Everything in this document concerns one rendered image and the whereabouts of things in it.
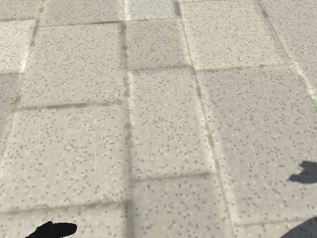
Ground robot left hand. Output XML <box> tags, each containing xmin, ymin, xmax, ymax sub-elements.
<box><xmin>25</xmin><ymin>221</ymin><xmax>77</xmax><ymax>238</ymax></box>

